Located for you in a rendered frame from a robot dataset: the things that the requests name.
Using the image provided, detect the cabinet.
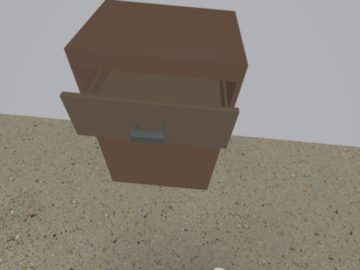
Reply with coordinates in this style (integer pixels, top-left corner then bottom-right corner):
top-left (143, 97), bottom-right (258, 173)
top-left (64, 0), bottom-right (248, 190)

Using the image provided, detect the drawer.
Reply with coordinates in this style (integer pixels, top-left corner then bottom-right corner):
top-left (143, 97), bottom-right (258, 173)
top-left (60, 69), bottom-right (239, 149)

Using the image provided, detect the handle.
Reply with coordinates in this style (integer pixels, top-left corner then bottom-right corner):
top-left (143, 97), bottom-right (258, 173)
top-left (130, 123), bottom-right (165, 144)

